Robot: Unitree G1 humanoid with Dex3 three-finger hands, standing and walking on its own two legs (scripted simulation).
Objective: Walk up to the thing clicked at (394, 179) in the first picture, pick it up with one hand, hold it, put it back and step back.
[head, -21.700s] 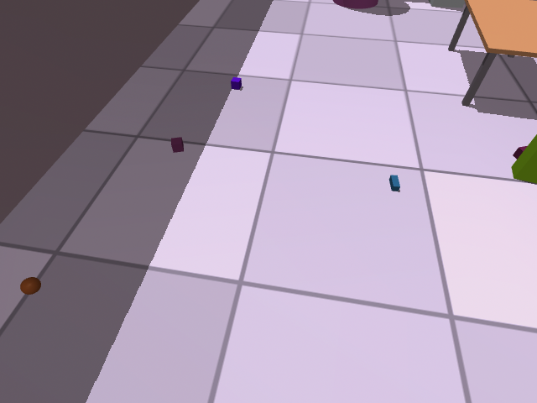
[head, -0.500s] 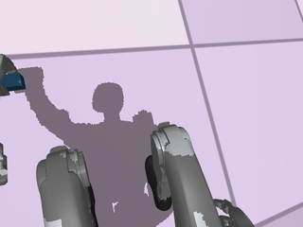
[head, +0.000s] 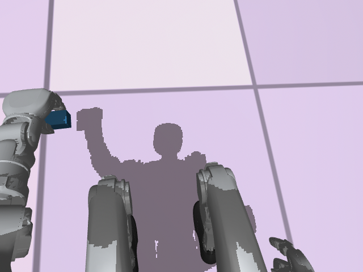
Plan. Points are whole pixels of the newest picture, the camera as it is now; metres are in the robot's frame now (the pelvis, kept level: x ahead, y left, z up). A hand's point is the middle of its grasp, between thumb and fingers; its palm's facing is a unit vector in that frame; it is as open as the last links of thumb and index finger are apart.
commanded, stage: lift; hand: left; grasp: from above
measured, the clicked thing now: (50, 120) +0.47 +0.28 -0.15
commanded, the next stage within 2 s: hold in 1.14 s
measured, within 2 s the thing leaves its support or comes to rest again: neither
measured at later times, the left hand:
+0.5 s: hand out of the picture +0.38 +0.26 +0.10, palm faces -0.44 -0.10 -0.89, open 6.4 cm
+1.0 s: hand out of the picture +0.37 +0.24 +0.22, palm faces -0.44 -0.10 -0.89, open 6.4 cm
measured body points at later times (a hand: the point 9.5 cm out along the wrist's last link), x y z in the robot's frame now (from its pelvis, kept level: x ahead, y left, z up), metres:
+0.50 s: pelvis +0.02 +0.00 +0.17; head +0.14 +0.01 +0.61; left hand +0.39 +0.26 +0.15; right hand +0.15 -0.26 +0.05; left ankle +0.09 +0.12 -0.38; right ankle +0.11 -0.15 -0.38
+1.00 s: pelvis +0.06 -0.01 +0.30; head +0.12 -0.01 +0.75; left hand +0.39 +0.24 +0.27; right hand +0.16 -0.27 +0.17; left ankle +0.09 +0.12 -0.38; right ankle +0.10 -0.15 -0.38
